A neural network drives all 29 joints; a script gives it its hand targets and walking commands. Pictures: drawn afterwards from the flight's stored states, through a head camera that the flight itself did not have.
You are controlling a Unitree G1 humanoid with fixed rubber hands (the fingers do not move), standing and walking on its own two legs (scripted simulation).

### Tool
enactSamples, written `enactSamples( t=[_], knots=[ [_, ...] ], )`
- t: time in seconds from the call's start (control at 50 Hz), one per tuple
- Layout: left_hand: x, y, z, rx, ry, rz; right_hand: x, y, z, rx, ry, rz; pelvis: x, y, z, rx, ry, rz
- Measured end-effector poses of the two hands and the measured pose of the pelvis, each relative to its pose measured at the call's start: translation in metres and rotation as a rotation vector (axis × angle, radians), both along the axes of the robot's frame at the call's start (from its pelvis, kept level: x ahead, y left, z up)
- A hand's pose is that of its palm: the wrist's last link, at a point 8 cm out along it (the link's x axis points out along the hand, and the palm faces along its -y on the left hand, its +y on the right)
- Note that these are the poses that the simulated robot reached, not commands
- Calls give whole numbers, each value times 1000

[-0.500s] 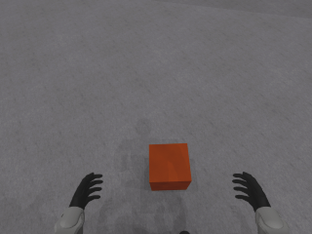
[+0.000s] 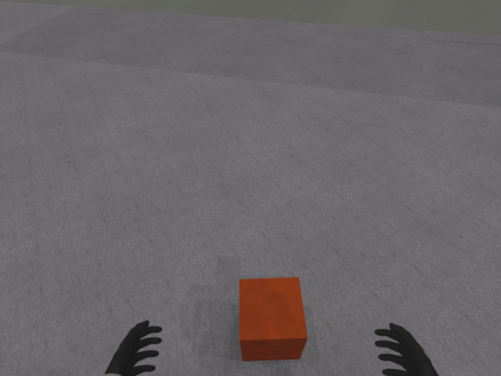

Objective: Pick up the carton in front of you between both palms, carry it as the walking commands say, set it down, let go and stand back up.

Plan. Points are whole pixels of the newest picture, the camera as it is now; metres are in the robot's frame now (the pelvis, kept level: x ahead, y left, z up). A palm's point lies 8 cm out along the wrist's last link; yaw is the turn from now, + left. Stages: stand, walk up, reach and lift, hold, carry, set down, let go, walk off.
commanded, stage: let go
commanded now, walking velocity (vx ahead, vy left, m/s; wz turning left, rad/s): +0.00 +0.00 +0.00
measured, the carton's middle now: (270, 320) +0.45 -0.03 -0.65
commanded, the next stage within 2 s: stand in 0.06 s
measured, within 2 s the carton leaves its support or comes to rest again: neither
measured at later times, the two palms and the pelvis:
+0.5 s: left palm out of the picture +0.15 +0.29 -0.09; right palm out of the picture +0.15 -0.29 -0.08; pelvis +0.02 +0.00 +0.00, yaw +0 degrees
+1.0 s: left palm out of the picture +0.12 +0.30 -0.09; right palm out of the picture +0.13 -0.30 -0.09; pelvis +0.01 +0.00 +0.00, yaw +0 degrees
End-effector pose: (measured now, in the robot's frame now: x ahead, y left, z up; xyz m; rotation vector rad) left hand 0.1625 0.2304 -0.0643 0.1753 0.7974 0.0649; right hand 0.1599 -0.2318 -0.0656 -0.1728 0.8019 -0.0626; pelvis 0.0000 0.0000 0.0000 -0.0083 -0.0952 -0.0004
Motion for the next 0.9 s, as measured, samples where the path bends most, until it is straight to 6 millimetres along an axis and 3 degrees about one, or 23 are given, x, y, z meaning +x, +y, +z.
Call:
enactSamples(
  t=[0.08, 0.22, 0.32, 0.62, 0.9],
  knots=[
    [-1, 2, -2, 15, 5, 4, 0, -2, -2, -14, 1, -3, 1, -1, 0, 0, 12, 1],
    [-10, 39, -15, 148, 59, 47, -5, -39, -12, -152, 49, -34, 6, -2, -4, -1, 84, 2],
    [-13, 53, -19, 183, 94, 57, -7, -54, -14, -195, 79, -41, 13, -2, -5, -1, 100, 5],
    [-10, 56, -26, 190, 134, 65, -8, -56, -22, -207, 127, -47, 22, -1, -3, 2, 93, 9],
    [-29, 63, -28, 199, 178, 80, -23, -62, -23, -218, 161, -52, 15, -1, 1, 4, 73, 9]
  ],
)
